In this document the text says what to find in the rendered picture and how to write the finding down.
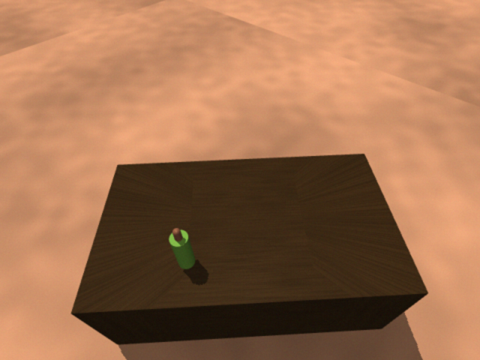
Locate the bottle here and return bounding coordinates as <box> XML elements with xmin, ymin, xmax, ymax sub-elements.
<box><xmin>169</xmin><ymin>228</ymin><xmax>195</xmax><ymax>269</ymax></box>

